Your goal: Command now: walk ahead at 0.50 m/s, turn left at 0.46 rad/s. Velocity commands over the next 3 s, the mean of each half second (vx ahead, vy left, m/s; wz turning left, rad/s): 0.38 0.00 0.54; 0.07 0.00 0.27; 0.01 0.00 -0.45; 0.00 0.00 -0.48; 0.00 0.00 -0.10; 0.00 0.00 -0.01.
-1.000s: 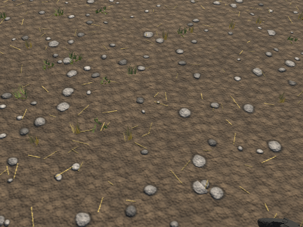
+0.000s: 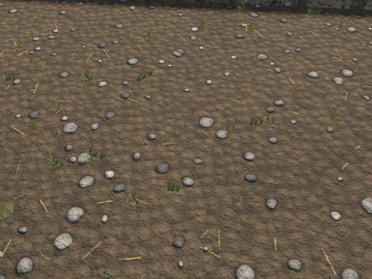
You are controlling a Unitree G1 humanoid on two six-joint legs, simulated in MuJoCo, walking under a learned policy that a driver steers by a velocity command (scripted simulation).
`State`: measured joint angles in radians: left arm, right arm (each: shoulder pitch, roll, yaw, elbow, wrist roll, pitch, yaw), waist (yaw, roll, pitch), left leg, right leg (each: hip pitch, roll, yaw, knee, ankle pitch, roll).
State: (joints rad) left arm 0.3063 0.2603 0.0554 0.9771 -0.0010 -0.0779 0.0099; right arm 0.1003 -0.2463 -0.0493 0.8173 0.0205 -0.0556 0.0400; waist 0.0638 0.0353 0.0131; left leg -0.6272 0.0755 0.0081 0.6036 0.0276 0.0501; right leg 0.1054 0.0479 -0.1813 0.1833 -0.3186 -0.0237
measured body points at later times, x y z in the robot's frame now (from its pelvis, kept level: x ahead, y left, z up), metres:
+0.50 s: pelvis +0.27 +0.03 +0.00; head +0.31 +0.05 +0.45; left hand +0.41 +0.33 -0.09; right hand +0.42 -0.24 -0.11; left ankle +0.18 +0.11 -0.73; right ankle +0.45 -0.05 -0.72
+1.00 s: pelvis +0.34 +0.05 +0.00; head +0.35 +0.07 +0.45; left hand +0.32 +0.33 -0.13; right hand +0.58 -0.13 -0.10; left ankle +0.29 +0.16 -0.73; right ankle +0.43 -0.04 -0.72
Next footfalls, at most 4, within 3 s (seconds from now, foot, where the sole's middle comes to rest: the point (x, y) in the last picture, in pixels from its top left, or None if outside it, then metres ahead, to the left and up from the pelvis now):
0.08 left None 0.22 0.11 -0.77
0.52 right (212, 278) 0.49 -0.03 -0.77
0.90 left None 0.32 0.18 -0.77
1.22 right None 0.42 -0.05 -0.77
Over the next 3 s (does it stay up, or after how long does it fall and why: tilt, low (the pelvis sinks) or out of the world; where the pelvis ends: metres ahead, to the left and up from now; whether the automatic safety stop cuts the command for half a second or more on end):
stays up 0.36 0.02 0.00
